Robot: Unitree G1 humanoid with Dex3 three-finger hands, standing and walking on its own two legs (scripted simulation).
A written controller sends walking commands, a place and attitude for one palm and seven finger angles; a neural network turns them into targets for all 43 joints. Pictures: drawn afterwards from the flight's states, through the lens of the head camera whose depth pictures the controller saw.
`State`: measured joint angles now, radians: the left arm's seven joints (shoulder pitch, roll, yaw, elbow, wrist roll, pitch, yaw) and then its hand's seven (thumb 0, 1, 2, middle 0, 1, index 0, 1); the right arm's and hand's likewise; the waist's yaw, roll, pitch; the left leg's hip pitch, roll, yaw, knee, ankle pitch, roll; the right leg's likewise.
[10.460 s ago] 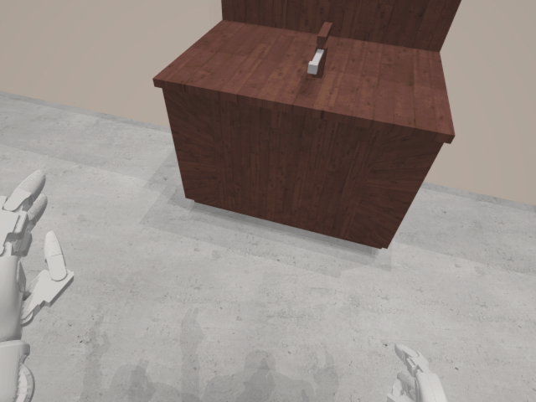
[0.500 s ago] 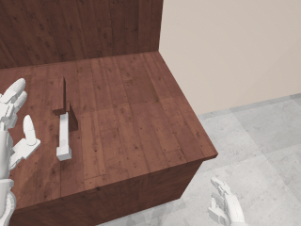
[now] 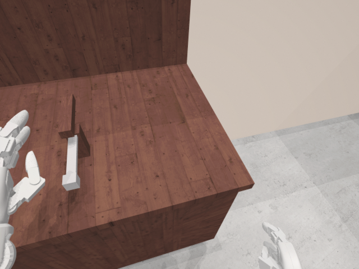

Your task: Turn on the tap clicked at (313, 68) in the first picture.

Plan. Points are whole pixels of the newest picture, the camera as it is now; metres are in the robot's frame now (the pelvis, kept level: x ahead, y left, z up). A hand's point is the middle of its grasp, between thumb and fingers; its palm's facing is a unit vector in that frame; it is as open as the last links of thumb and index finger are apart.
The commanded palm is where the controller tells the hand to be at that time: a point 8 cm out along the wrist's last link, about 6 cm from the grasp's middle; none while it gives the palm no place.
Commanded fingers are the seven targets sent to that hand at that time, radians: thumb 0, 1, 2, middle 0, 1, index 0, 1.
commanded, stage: come to a stop and stand still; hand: left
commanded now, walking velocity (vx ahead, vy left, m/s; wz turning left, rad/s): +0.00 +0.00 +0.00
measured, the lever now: (71, 181) +0.28 +0.27 +0.03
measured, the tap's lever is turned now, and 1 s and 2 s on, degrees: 0 0 0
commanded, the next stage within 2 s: look again from close up in 0.32 s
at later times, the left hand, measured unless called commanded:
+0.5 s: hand (47, 186) +0.21 +0.24 +0.15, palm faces +0.35 -0.85 -0.38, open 7.4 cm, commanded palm +0.15 +0.27 +0.17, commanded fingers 0.00 0.90 0.90 -0.20 -0.30 -0.20 -0.30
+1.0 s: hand (45, 177) +0.22 +0.24 +0.16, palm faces +0.36 -0.84 -0.40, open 7.4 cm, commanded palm +0.16 +0.28 +0.17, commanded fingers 0.00 0.90 0.90 -0.20 -0.30 -0.20 -0.30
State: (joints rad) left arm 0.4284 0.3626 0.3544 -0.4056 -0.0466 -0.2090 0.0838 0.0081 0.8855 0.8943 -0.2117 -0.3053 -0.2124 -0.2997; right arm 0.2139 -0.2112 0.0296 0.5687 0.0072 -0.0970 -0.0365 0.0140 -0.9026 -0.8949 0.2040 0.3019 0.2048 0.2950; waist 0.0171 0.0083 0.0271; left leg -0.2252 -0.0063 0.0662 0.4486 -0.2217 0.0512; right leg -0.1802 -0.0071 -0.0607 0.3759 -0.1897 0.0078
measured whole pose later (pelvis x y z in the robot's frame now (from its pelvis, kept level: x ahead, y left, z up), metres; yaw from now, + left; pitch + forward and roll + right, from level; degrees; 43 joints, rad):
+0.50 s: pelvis -0.01 -0.01 +0.00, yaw +0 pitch +0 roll -1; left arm 0.43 0.36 0.33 -0.42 -0.04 -0.21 0.09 0.01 0.89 0.89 -0.21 -0.31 -0.21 -0.30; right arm 0.23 -0.21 0.03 0.58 0.01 -0.12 -0.04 0.01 -0.90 -0.89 0.20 0.30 0.20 0.29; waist 0.02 0.00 0.03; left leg -0.23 0.00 0.06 0.43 -0.20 0.04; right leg -0.19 0.00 -0.06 0.36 -0.17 0.00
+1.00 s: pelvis +0.00 -0.01 +0.00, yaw +1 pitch +0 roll -1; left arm 0.43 0.39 0.35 -0.49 -0.05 -0.21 0.09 0.01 0.89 0.89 -0.21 -0.31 -0.21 -0.30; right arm 0.20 -0.19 0.03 0.55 0.00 -0.11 -0.04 0.01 -0.90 -0.89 0.20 0.30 0.20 0.29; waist 0.03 -0.02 0.06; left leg -0.21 -0.01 0.06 0.42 -0.20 0.04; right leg -0.18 -0.01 -0.07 0.38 -0.19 0.00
